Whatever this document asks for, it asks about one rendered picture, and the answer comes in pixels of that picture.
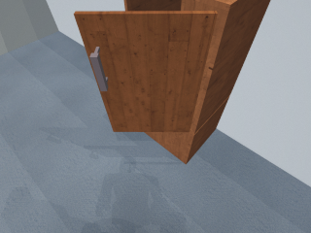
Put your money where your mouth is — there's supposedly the cupboard door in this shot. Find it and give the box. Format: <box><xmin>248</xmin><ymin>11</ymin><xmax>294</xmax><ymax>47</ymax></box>
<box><xmin>74</xmin><ymin>11</ymin><xmax>218</xmax><ymax>132</ymax></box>

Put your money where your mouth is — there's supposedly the handle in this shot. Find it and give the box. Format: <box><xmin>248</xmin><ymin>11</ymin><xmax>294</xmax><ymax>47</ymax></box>
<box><xmin>89</xmin><ymin>47</ymin><xmax>109</xmax><ymax>91</ymax></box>

